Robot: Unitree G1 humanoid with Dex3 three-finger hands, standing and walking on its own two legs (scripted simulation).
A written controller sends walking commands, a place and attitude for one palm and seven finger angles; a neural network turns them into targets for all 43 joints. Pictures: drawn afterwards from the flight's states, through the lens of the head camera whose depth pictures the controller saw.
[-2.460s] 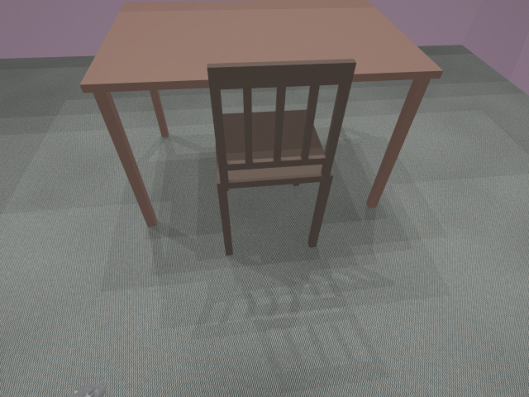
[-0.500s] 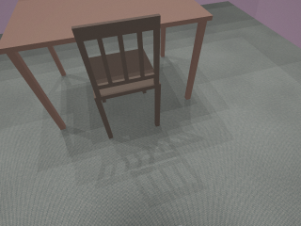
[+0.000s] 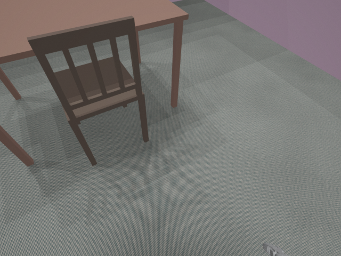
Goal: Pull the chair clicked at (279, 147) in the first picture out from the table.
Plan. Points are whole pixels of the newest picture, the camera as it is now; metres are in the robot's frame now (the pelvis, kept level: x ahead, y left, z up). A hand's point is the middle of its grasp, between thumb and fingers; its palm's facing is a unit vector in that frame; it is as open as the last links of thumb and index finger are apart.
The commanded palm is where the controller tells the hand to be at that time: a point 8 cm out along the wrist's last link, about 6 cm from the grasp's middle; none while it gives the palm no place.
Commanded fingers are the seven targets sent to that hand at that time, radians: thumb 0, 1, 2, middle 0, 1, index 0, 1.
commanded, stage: walk to a spot facing it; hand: left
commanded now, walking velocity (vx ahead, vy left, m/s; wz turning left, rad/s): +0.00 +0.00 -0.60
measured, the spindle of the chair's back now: (97, 70) +0.81 +0.43 -0.09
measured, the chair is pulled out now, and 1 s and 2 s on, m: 0.00 0.00 0.00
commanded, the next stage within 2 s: turn to face it in 1.24 s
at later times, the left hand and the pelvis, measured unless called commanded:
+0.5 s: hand (112, 249) +0.15 +0.17 -0.16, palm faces -0.37 -0.92 -0.16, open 7.4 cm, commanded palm none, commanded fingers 0.00 0.90 0.90 -0.20 -0.30 -0.20 -0.30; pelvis +0.00 +0.02 +0.01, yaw -20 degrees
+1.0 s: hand (159, 224) +0.23 +0.06 -0.17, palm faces -0.42 -0.88 -0.22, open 7.2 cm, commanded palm none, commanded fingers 0.00 0.90 0.90 -0.20 -0.30 -0.20 -0.30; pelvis +0.14 -0.11 +0.00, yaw -29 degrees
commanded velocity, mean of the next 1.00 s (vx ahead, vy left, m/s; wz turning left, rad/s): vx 0.31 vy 0.00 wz -0.36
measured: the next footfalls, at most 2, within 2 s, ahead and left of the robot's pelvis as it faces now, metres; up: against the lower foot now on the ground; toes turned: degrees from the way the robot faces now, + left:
left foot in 0.04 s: +0.02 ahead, +0.13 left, +0.00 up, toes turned -4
right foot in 0.64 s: +0.06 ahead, -0.17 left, +0.00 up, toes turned -32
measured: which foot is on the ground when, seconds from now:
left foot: up 0.00-0.02, down 0.04-0.64, up 0.66-1.00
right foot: down 0.00-0.04, up 0.06-0.62, down 0.64-1.00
